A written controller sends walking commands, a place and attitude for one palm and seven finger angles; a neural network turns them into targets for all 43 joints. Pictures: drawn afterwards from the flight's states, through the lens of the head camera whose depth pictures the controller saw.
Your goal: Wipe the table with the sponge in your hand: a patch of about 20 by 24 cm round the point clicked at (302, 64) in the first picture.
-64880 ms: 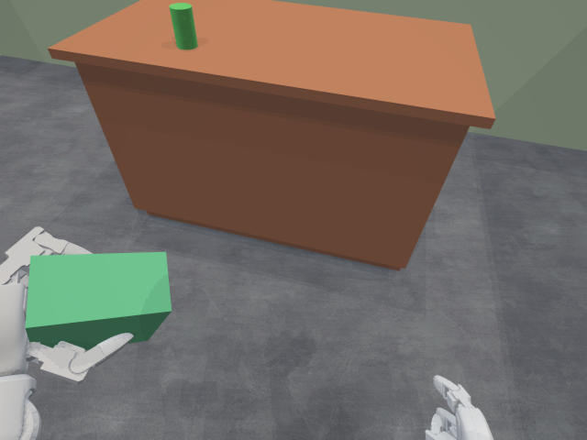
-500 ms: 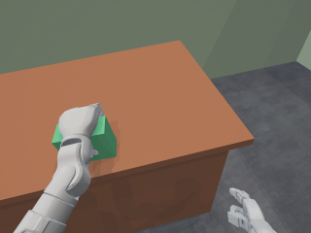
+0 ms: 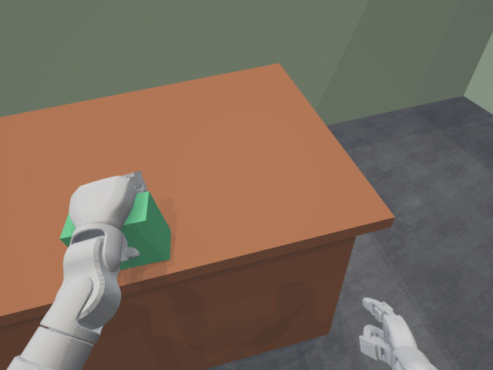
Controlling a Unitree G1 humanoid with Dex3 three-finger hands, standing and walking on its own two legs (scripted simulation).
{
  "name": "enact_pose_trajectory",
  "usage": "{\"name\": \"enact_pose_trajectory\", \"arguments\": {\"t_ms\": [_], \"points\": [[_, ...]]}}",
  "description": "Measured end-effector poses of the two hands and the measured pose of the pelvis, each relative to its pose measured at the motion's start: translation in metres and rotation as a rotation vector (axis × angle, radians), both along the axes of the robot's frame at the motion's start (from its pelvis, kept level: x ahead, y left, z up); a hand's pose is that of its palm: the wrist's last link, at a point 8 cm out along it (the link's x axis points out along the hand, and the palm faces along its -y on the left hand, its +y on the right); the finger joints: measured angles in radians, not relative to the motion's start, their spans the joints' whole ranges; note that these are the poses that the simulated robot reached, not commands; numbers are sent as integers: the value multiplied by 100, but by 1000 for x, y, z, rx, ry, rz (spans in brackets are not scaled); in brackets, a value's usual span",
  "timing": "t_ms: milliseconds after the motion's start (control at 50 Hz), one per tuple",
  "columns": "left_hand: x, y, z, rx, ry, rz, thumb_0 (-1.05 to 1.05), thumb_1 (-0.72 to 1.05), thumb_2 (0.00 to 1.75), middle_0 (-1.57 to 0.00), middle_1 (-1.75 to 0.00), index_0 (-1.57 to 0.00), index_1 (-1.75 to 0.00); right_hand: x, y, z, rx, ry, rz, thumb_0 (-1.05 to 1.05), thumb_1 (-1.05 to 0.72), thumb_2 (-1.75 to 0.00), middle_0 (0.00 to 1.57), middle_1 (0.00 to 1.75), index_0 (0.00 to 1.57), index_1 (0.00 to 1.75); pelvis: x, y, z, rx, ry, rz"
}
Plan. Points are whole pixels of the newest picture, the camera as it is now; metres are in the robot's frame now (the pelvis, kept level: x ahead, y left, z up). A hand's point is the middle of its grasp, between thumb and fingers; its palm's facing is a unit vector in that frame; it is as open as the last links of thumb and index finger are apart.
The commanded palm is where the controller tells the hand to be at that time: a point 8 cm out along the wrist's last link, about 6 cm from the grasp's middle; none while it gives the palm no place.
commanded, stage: slide back across to the middle lane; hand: left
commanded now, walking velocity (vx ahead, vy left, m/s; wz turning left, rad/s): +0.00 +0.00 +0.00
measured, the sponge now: (126, 240) +0.29 +0.26 +0.07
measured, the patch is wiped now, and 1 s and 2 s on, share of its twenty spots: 0.90 0.90 0.90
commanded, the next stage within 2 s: wipe forward along the middle lane in 0.30 s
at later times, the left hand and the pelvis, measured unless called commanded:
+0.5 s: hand (79, 236) +0.26 +0.30 +0.12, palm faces +0.01 -0.05 -1.00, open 10.5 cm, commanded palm +0.24 +0.31 +0.17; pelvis -0.01 +0.00 +0.00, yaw +2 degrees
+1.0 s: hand (84, 211) +0.31 +0.32 +0.12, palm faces -0.05 -0.02 -1.00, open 10.5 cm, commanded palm +0.30 +0.32 +0.15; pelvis -0.03 +0.01 +0.00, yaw +2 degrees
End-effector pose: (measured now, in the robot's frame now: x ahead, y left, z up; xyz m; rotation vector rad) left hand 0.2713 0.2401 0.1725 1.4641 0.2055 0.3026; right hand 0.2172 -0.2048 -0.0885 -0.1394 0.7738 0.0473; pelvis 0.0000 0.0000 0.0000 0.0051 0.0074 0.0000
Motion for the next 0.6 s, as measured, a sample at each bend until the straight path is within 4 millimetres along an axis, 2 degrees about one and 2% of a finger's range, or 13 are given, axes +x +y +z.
{"name": "enact_pose_trajectory", "arguments": {"t_ms": [240,460,600], "points": [[-27,42,0,21,62,79,-1,-54,104,-66,-136,-71,-132,-10,-14,-4,-66,28,-10,1,-91,-90,20,30,20,30,-8,-3,1,-4,-8,24],[-31,55,0,24,68,25,-1,-54,104,-67,-136,-71,-132,-18,-8,-1,-82,21,-16,1,-91,-89,20,30,20,30,-13,1,2,-9,-8,29],[-24,65,0,30,64,38,-1,-55,104,-68,-135,-72,-132,-27,-4,-4,-93,47,-12,1,-91,-89,20,30,20,30,-18,5,3,-11,-7,38]]}}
